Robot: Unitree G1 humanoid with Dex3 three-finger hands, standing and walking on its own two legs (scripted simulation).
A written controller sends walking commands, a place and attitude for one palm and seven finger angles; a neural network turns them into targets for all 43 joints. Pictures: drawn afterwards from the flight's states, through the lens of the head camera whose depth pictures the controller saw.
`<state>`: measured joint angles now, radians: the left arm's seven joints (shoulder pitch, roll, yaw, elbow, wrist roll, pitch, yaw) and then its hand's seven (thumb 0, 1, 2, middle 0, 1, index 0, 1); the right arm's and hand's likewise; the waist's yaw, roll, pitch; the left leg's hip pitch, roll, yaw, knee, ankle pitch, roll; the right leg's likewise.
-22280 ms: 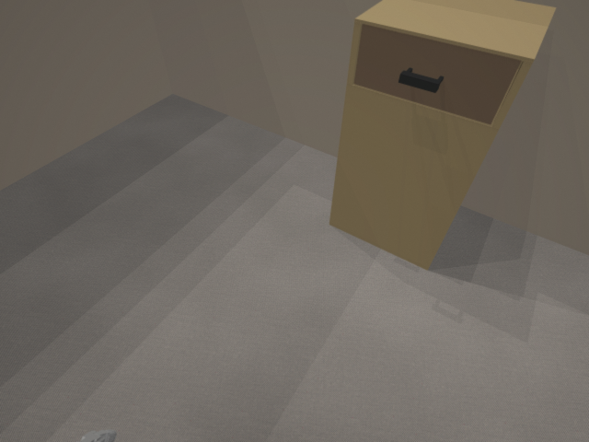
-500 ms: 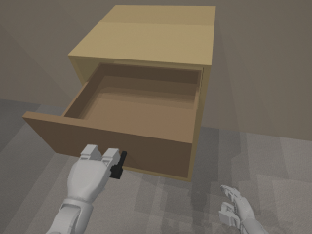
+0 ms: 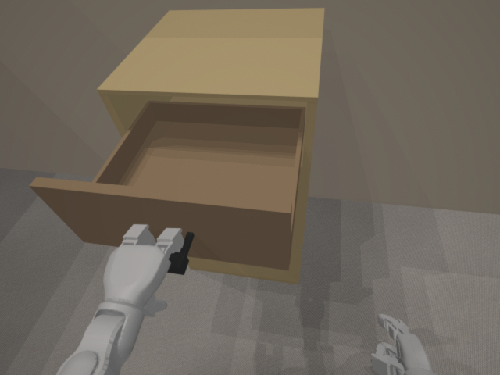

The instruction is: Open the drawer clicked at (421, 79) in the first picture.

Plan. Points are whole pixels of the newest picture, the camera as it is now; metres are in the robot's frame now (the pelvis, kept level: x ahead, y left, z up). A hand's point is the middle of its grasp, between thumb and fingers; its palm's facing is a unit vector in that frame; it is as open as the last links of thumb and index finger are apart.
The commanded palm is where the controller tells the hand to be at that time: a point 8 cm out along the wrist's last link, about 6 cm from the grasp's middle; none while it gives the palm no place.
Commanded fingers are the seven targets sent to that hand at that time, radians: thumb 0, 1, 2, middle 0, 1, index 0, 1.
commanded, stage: open the thumb to release the handle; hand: left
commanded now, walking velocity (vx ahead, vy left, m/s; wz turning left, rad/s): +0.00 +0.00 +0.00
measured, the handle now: (159, 247) +0.30 +0.19 +0.04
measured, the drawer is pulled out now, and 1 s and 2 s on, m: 0.27 0.27 0.22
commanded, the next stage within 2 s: lift the hand off the handle in 0.06 s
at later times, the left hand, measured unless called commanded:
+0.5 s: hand (157, 272) +0.27 +0.19 +0.02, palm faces +0.04 -0.08 -1.00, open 12.9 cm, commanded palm +0.25 +0.19 +0.08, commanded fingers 0.00 -0.50 0.30 -0.30 -1.20 -0.30 -1.20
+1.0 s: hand (149, 281) +0.25 +0.19 +0.03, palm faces -0.12 -0.11 -0.99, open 13.4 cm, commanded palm +0.25 +0.19 +0.13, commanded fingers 0.00 -0.50 0.30 -0.28 -1.07 -0.28 -1.07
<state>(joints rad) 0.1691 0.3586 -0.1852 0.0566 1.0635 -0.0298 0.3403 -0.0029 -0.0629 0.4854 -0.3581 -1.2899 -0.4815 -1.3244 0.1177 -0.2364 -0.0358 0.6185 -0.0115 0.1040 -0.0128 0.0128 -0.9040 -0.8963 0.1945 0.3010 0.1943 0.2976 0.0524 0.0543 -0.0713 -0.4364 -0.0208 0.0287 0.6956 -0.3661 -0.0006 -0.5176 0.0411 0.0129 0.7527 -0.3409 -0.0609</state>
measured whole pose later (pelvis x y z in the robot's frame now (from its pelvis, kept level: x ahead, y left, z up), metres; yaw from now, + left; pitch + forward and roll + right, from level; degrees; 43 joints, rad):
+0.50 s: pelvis +0.00 +0.01 +0.00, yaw +1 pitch +6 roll +2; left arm 0.05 0.32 -0.27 0.12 1.09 0.02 0.34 -0.01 -0.49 0.30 -0.36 -1.28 -0.46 -1.30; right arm 0.10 -0.22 -0.02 0.62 -0.01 0.12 0.00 0.01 -0.90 -0.90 0.20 0.30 0.20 0.30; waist 0.08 0.05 -0.07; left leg -0.46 -0.04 0.01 0.72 -0.37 0.01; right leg -0.52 0.02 0.00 0.76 -0.35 -0.05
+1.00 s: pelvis +0.03 +0.01 +0.01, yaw -1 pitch +7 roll +1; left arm 0.34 0.42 -0.19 -0.16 1.00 -0.03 0.22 -0.01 -0.48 0.30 -0.34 -1.15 -0.44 -1.11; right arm 0.13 -0.23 -0.04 0.58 -0.02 0.06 0.01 0.01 -0.90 -0.90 0.20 0.30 0.20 0.30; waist 0.05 0.08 -0.05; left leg -0.37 -0.02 0.04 0.64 -0.38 0.01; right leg -0.46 0.04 0.03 0.70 -0.35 -0.05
